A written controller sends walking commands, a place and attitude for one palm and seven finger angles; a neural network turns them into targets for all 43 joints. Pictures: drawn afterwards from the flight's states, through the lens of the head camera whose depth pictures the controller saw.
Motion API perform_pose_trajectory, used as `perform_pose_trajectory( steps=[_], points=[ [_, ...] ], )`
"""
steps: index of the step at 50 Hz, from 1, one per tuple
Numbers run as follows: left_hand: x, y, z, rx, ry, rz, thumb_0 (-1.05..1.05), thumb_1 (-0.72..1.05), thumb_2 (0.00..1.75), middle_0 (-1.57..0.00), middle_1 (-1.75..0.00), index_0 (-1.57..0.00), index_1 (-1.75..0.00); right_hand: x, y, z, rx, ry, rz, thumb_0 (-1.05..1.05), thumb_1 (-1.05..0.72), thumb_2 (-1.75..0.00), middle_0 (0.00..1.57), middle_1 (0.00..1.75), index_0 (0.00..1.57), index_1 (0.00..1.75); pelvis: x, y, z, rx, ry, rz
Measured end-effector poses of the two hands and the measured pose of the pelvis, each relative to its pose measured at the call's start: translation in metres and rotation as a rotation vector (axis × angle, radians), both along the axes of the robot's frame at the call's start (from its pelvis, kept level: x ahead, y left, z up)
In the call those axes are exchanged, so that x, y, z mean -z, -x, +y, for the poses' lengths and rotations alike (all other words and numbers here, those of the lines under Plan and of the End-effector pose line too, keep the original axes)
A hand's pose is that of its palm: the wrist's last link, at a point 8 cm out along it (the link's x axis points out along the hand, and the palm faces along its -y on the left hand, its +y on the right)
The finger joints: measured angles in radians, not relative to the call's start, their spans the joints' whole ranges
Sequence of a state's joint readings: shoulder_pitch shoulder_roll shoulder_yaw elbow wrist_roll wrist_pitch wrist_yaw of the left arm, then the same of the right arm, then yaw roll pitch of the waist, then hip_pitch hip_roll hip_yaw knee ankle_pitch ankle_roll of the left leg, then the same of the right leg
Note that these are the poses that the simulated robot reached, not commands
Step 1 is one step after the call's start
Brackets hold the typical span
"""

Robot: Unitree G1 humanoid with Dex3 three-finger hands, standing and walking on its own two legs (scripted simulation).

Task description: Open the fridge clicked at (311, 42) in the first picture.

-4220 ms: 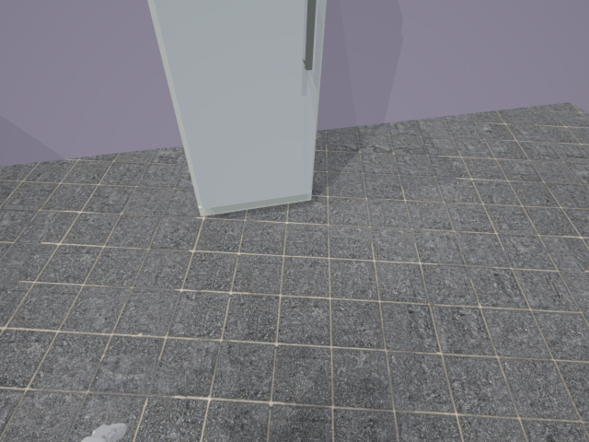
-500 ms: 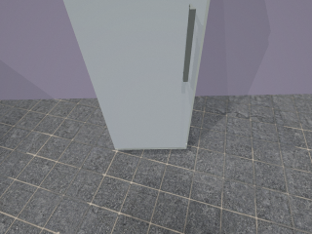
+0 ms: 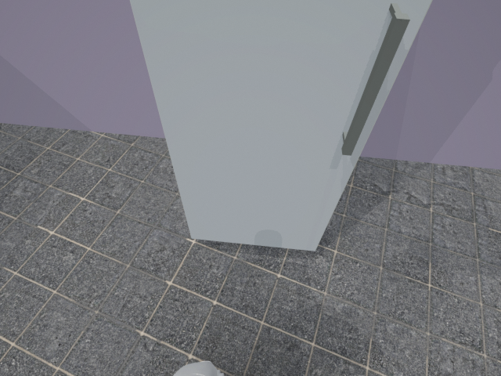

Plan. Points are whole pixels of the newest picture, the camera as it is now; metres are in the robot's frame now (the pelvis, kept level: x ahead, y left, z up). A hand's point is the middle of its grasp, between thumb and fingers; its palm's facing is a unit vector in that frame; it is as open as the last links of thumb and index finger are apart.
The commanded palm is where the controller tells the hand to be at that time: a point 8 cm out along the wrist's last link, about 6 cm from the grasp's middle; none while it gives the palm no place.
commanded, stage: take the last steps up to it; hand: right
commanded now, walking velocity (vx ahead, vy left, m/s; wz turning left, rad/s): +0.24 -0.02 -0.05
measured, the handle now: (366, 91) +0.62 -0.17 +0.12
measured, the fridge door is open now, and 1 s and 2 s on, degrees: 0 0 0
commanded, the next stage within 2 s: come to a stop and stand still in 0.24 s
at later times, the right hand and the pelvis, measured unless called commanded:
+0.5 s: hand out of the picture +0.11 -0.19 -0.17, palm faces +0.09 +0.99 -0.13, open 7.3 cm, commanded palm none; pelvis +0.15 -0.04 +0.02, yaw +0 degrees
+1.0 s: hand (355, 351) +0.20 -0.18 -0.15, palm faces +0.05 +0.96 -0.26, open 7.3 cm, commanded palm none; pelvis +0.11 +0.03 -0.01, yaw -2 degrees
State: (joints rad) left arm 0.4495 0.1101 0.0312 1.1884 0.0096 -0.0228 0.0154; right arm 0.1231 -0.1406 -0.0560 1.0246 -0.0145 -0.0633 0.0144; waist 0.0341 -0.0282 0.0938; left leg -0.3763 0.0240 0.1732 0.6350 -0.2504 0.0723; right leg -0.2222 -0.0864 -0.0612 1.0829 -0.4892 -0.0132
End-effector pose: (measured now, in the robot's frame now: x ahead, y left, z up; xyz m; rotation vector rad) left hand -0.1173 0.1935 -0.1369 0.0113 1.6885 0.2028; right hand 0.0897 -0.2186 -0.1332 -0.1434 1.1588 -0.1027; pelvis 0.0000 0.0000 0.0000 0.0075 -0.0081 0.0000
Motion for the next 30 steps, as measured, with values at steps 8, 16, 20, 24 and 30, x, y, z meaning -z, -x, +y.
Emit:
perform_pose_trajectory(
  steps=[8, 16, 20, 24, 30],
  points=[
    [-0.01, -0.175, 0.04, 0.101, -0.075, -0.329, 0.01, 0.92, 0.9, -0.2, -0.29, -0.2, -0.3, -0.017, -0.01, -0.007, 0.055, 0.045, 0.059, -0.02, -0.95, -0.89, 0.2, 0.3, 0.2, 0.3, -0.019, -0.051, 0.006, 0.014, -0.011, 0.013],
    [-0.024, -0.304, 0.023, 0.205, -0.091, -0.499, 0.01, 0.93, 0.9, -0.2, -0.29, -0.19, -0.3, 0.0, 0.003, -0.009, 0.117, -0.028, 0.208, 0.0, -0.92, -0.89, 0.2, 0.3, 0.2, 0.3, -0.016, -0.104, -0.012, 0.015, -0.031, 0.013],
    [-0.023, -0.344, 0.0, 0.251, -0.098, -0.528, 0.01, 0.92, 0.9, -0.2, -0.29, -0.2, -0.3, 0.015, 0.006, -0.017, 0.158, -0.063, 0.29, 0.0, -0.92, -0.89, 0.2, 0.3, 0.2, 0.3, -0.008, -0.132, -0.028, 0.015, -0.023, 0.003],
    [-0.026, -0.356, -0.02, 0.233, -0.1, -0.519, 0.0, 0.92, 0.9, -0.2, -0.3, -0.2, -0.3, 0.011, -0.005, -0.024, 0.146, -0.055, 0.344, 0.0, -0.92, -0.89, 0.2, 0.3, 0.2, 0.3, -0.014, -0.147, -0.037, -0.006, -0.018, -0.011],
    [-0.034, -0.357, -0.008, 0.189, -0.146, -0.5, -0.03, 0.96, 0.9, -0.21, -0.3, -0.2, -0.3, 0.003, -0.039, -0.039, 0.112, -0.014, 0.309, 0.0, -0.91, -0.89, 0.2, 0.3, 0.2, 0.3, -0.022, -0.145, -0.037, -0.007, -0.029, -0.007]
  ],
)
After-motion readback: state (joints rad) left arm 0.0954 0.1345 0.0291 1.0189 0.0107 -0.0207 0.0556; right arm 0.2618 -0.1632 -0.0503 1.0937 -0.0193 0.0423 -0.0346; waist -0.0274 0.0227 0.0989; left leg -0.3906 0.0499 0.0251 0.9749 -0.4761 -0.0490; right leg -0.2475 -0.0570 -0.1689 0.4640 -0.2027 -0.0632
